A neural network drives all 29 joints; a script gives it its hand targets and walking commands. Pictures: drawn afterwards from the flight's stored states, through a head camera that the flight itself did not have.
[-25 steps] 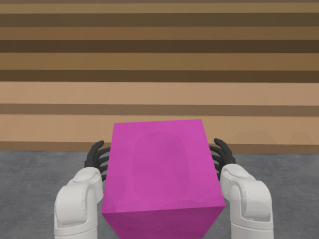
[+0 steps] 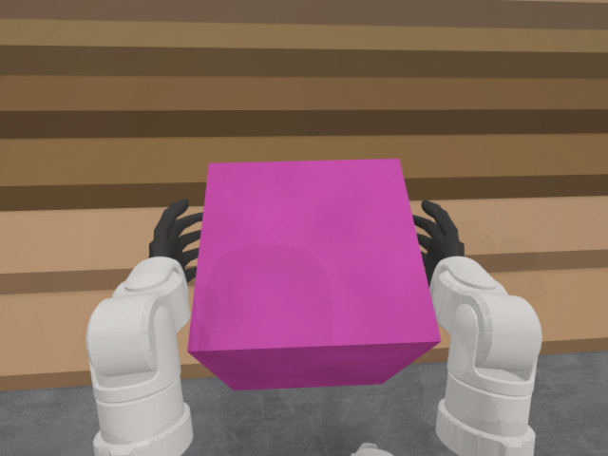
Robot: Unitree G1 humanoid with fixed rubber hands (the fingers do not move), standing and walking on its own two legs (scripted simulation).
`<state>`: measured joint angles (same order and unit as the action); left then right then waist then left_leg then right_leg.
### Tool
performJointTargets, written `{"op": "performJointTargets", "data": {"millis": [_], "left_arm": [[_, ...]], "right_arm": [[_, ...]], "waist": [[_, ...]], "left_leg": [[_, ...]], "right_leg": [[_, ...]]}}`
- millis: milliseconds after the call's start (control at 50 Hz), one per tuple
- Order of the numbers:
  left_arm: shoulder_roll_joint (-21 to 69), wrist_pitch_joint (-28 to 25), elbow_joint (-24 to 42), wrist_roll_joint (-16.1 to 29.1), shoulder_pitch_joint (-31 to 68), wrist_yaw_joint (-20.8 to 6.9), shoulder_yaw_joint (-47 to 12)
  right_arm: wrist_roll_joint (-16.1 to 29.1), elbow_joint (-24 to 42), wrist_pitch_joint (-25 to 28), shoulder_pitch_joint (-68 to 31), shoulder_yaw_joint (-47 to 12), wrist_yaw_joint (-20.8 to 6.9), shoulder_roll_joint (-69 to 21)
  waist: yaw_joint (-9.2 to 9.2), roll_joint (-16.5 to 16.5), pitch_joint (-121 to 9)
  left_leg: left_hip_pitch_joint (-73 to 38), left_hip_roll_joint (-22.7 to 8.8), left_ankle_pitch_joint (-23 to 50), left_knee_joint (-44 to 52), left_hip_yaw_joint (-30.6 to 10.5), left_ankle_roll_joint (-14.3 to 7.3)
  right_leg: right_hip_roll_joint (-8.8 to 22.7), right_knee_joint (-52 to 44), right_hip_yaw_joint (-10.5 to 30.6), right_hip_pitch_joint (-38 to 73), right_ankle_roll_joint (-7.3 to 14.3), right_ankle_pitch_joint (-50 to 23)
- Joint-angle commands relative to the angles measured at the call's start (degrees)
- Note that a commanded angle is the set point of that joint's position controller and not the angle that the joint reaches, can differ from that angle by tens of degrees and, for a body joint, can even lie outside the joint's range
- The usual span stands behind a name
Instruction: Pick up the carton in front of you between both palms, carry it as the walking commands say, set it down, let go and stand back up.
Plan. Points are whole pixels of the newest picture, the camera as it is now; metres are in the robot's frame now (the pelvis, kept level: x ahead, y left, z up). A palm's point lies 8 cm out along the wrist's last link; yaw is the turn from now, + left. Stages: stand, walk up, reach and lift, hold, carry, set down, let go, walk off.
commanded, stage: carry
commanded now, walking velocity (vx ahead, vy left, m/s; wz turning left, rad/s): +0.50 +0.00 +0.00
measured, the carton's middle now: (306, 288) +0.32 -0.01 +0.08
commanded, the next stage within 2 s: none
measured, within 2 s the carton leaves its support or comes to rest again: neither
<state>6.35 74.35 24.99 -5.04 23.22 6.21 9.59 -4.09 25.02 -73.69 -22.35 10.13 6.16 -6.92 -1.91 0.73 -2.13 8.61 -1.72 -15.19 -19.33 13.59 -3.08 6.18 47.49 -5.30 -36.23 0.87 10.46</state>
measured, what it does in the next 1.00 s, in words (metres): climbs: right foot, then left foot 0.10 m higher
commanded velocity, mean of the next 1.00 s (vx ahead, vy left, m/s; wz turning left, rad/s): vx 0.50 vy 0.00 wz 0.00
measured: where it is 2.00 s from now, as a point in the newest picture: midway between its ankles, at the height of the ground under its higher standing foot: (228, 142)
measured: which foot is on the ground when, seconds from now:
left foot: down 0.00-0.18, up 0.20-0.50, down 0.52-0.56, up 0.58-0.70, down 0.72-1.00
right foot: up 0.00-0.14, down 0.16-0.74, up 0.76-1.00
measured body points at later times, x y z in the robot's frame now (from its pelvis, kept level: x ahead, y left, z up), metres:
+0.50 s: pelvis +0.31 -0.04 -0.01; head +0.42 -0.04 +0.42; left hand +0.72 +0.14 +0.12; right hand +0.74 -0.17 +0.11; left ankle +0.38 +0.09 -0.65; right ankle +0.26 -0.10 -0.75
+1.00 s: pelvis +0.71 +0.09 +0.11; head +0.83 +0.08 +0.54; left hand +1.13 +0.16 +0.20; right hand +1.07 -0.14 +0.19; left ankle +0.67 +0.10 -0.62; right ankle +0.70 -0.02 -0.44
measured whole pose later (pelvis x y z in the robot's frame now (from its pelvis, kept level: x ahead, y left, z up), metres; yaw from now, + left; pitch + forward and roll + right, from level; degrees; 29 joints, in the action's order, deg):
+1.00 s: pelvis +0.71 +0.09 +0.11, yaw -3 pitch +5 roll -3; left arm 6.1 71.2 10.3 -6.8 42.7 7.9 18.2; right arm -1.1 7.4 -69.4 -42.0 16.9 8.2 -3.0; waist -9.5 -3.3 12.0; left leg 17.9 5.8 -17.4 -31.1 3.3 -9.3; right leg -4.1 94.4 -2.7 -51.2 4.3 24.9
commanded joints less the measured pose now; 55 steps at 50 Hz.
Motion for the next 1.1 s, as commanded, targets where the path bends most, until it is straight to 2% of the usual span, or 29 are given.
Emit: {"op": "performJointTargets", "data": {"millis": [0, 100, 120, 140, 160, 180, 240, 260, 380, 420, 520, 580, 600, 620, 640, 660, 680, 700, 720, 740, 760, 800, 860, 920, 940, 980, 1020, 1060, 1080], "left_arm": [[38.87, 1.83, -6.01, 22.66, 38.1, -10.91, -40.39], [40.36, 3.32, -16.27, 24.55, 51.2, -11.04, -34.64], [40.77, 3.48, -19.1, 24.77, 52.05, -11.13, -33.07], [41.23, 3.46, -21.95, 25.08, 52.81, -11.28, -31.49], [40.41, 3.29, -23.99, 24.82, 54.41, -11.39, -29.68], [42.42, 2.91, -25.58, 25.21, 56.16, -11.51, -28.7], [51.15, 1.78, -21.59, 29.4, 67.52, -12.41, -29.56], [53.36, 1.42, -19.88, 30.42, 71.13, -12.49, -29.83], [55.79, 0.51, -15.78, 30.39, 73.04, -11.78, -29.99], [54.78, 0.22, -15.09, 29.09, 70.83, -11.62, -30.61], [51.57, -0.23, -12.69, 27.16, 66.91, -11.5, -33.54], [51.69, 0.06, -14.58, 28.66, 66.62, -12.08, -35.93], [51.3, -0.04, -15.4, 29.6, 66.16, -12.25, -36.44], [52.07, -0.31, -15.15, 30.24, 66.01, -12.38, -36.78], [52.82, -0.51, -15.13, 31.43, 67.64, -12.68, -37.38], [54.44, -0.86, -15.1, 33.0, 69.42, -13.2, -37.7], [55.59, -1.61, -15.33, 34.54, 71.19, -13.76, -37.89], [57.24, -2.47, -14.38, 35.6, 72.68, -14.03, -38.73], [58.59, -2.94, -11.56, 35.58, 75.42, -14.17, -39.57], [56.31, -2.41, -11.37, 35.05, 72.82, -14.17, -39.15], [54.31, -2.47, -14.27, 32.06, 69.94, -13.13, -36.92], [52.29, -2.64, -13.41, 26.26, 64.6, -10.92, -32.9], [50.93, -3.06, -12.18, 20.09, 60.33, -9.15, -31.49], [48.78, -4.56, -14.16, 16.04, 55.6, -8.44, -31.45], [47.94, -4.99, -15.79, 14.67, 54.47, -8.24, -31.07], [46.36, -5.57, -19.01, 12.18, 51.62, -7.71, -30.49], [43.74, -5.85, -21.25, 10.58, 51.76, -7.16, -29.41], [41.46, -5.18, -22.4, 9.72, 52.94, -6.51, -27.93], [41.2, -4.57, -22.09, 9.77, 55.04, -6.39, -28.04]], "right_arm": [[24.54, -4.74, -2.31, -39.21, -39.87, -13.45, -36.11], [26.53, -14.97, -3.43, -53.63, -36.05, -12.5, -39.41], [26.83, -17.33, -3.69, -55.46, -35.27, -12.28, -40.64], [27.01, -19.42, -3.82, -57.87, -34.24, -11.98, -41.21], [26.91, -21.24, -4.07, -59.72, -33.11, -11.65, -42.9], [26.56, -22.02, -4.17, -62.58, -32.15, -11.41, -44.35], [26.81, -21.94, -2.91, -70.18, -31.09, -10.5, -50.88], [26.58, -21.62, -2.53, -71.51, -30.57, -10.0, -52.24], [21.89, -20.56, -0.71, -68.87, -28.7, -7.51, -52.82], [20.13, -19.4, -0.23, -67.05, -28.97, -7.09, -51.6], [17.23, -16.81, -0.25, -63.98, -30.5, -7.9, -48.28], [16.04, -20.1, -0.88, -62.98, -30.71, -8.54, -46.85], [15.53, -22.09, -1.01, -61.63, -29.97, -8.49, -46.29], [14.51, -22.48, -0.96, -60.69, -28.62, -8.33, -44.44], [13.27, -23.09, -0.74, -59.15, -27.2, -8.12, -42.41], [11.91, -23.17, -0.25, -58.05, -25.69, -7.73, -40.32], [10.81, -22.97, 0.4, -56.26, -24.68, -7.48, -38.07], [11.02, -20.12, 0.88, -58.46, -25.42, -7.53, -40.01], [13.48, -16.84, 1.65, -62.27, -27.86, -7.99, -42.0], [15.57, -18.86, 2.55, -59.92, -29.22, -8.37, -44.5], [18.86, -17.44, 2.26, -58.54, -31.51, -8.85, -46.37], [23.77, -9.88, 3.03, -64.74, -35.73, -10.13, -50.96], [30.24, -5.25, 3.13, -69.32, -40.13, -12.06, -55.9], [33.11, -6.58, 3.61, -69.9, -42.83, -13.52, -57.91], [33.7, -7.87, 3.66, -69.94, -43.2, -13.98, -57.96], [34.35, -11.42, 3.73, -69.26, -42.57, -15.0, -57.2], [34.96, -15.06, 3.75, -69.67, -41.23, -16.06, -56.12], [35.0, -17.63, 3.13, -70.7, -39.21, -16.57, -55.27], [34.63, -19.47, 2.72, -69.26, -37.98, -16.54, -54.67]], "waist": [[-1.85, -8.74, -13.2], [1.2, -8.76, -13.93], [3.54, -6.37, -17.07], [5.71, -1.6, -21.71], [5.92, 11.01, -26.85], [6.58, 20.77, -27.79], [5.87, 5.64, -26.3], [5.53, 4.27, -27.08], [5.89, 4.39, -30.14], [6.97, 7.88, -32.27], [10.74, 7.04, -29.25], [19.02, 8.75, -21.87], [20.12, 9.52, -19.88], [18.21, 7.13, -18.12], [15.37, 4.33, -17.07], [9.01, -1.81, -20.6], [1.61, -1.41, -28.38], [-11.18, 10.8, -38.18], [-16.19, 0.53, -36.71], [-11.89, -26.67, -45.39], [-7.86, -16.44, -53.02], [-3.24, -7.6, -45.44], [-4.26, -6.2, -36.33], [-5.03, -1.19, -32.58], [-5.57, 0.51, -30.76], [-6.84, -5.91, -31.04], [-5.32, -3.26, -29.25], [-1.69, -1.76, -26.86], [1.04, -8.63, -28.94]], "left_leg": [[-11.75, -11.31, 19.95, 4.22, -7.33, -6.37], [-10.92, -10.98, 28.57, -5.2, -4.58, -3.4], [-8.55, -8.6, 31.62, -14.13, -1.77, -1.82], [-2.31, -6.02, 25.31, -26.34, -0.93, -0.55], [12.27, -0.73, 8.33, -42.23, -2.17, 1.63], [27.01, 5.77, -13.71, -53.69, -7.81, 2.0], [34.6, -0.59, -7.69, -59.49, -14.11, -1.02], [33.66, -1.78, -5.5, -56.83, -14.46, -0.88], [37.62, -1.26, -3.59, -44.41, -11.64, 0.33], [41.84, -0.1, -5.47, -48.65, -8.56, -0.4], [65.45, -2.58, -10.9, -61.47, -10.87, -2.68], [102.94, 1.06, -37.67, -90.8, -11.81, -3.64], [111.41, 2.3, -46.47, -98.74, -15.14, -4.01], [111.37, 1.37, -53.73, -94.96, -16.26, -5.24], [102.1, -1.43, -50.76, -79.02, -14.86, -5.77], [73.22, -2.67, -38.2, -53.07, -12.68, -5.66], [28.54, 2.1, -9.8, -32.34, -5.6, -4.1], [-12.57, 11.94, 10.21, -38.42, 2.21, -3.5], [-24.55, 7.2, 20.65, -25.78, -13.66, -5.18], [-23.18, -12.89, 55.3, -10.46, -59.43, -14.68], [-24.57, -14.05, 66.79, -16.94, -56.54, -16.4], [-22.09, -12.34, 48.72, -18.66, -46.96, -12.7], [-23.06, -9.13, 35.22, -14.13, -41.75, -11.17], [-31.73, -9.43, 47.16, -9.59, -36.89, -8.94], [-32.7, -7.84, 55.4, -9.9, -33.35, -5.62], [-39.68, -7.61, 68.0, -11.31, -30.18, -3.68], [-36.74, -7.2, 67.37, -9.25, -26.95, -4.41], [-11.0, -4.09, 82.37, -3.64, -16.66, -4.79], [-4.05, -5.96, 96.26, -5.93, -15.03, -4.78]], "right_leg": [[-2.33, -8.47, -3.71, -0.97, 0.76, -4.35], [-4.85, -16.18, -5.11, 10.74, 3.33, -6.73], [-7.67, -18.07, -7.74, 20.11, 3.3, -4.44], [-6.0, -18.18, -5.08, 31.97, 2.91, -0.4], [9.36, -22.1, 19.75, 43.56, 7.62, 7.19], [14.66, -29.55, 38.1, 51.18, 13.42, 7.97], [10.9, -23.31, 23.32, 47.92, 11.6, -14.84], [10.23, -23.31, 19.75, 46.33, 10.91, -18.99], [8.58, -21.68, 12.31, 50.78, 12.07, -32.39], [8.13, -17.49, 10.29, 56.04, 12.65, -39.94], [11.24, -14.54, 17.6, 72.11, 14.33, -41.41], [14.42, -10.14, 28.32, 97.1, 17.28, -66.7], [16.22, -10.08, 30.34, 101.1, 17.18, -70.94], [16.06, -12.35, 28.79, 98.52, 15.02, -73.46], [14.31, -16.09, 22.38, 90.18, 10.56, -70.54], [9.41, -17.84, 11.97, 71.01, 5.45, -69.31], [3.14, -18.99, 3.73, 43.45, 4.4, -65.89], [3.85, -7.43, 2.36, 21.37, 4.82, -78.93], [-4.27, 20.92, 2.97, 8.6, 0.8, -26.14], [-19.63, 51.29, 7.93, 3.45, -2.13, 11.59], [-19.59, 62.68, 22.15, 9.09, 0.0, 9.05], [-14.79, 59.55, 16.38, 2.03, -0.13, 6.65], [-11.06, 56.12, 10.64, -11.56, 2.09, 8.56], [-9.18, 50.19, 4.94, -20.56, 3.22, 14.91], [-8.73, 43.97, 2.82, -21.53, 3.41, 15.66], [-9.89, 47.34, -0.86, -30.19, 4.89, 17.93], [-9.61, 41.71, -2.82, -31.28, 5.26, 19.29], [-13.45, 13.65, -8.52, -0.45, 6.34, 16.55], [-16.17, 10.37, -11.74, 12.9, 6.38, 7.79]]}}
